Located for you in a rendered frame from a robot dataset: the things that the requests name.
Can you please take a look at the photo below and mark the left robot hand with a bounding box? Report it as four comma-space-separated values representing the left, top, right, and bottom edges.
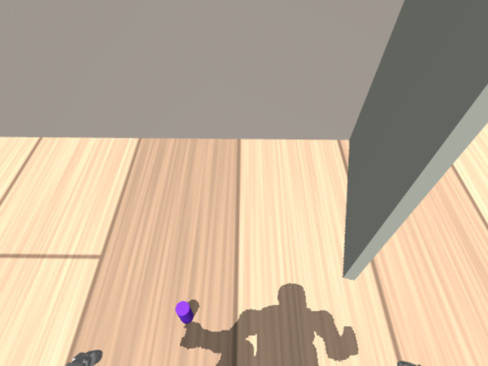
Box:
65, 350, 102, 366

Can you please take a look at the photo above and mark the can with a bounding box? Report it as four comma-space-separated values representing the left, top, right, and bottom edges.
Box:
175, 301, 194, 323

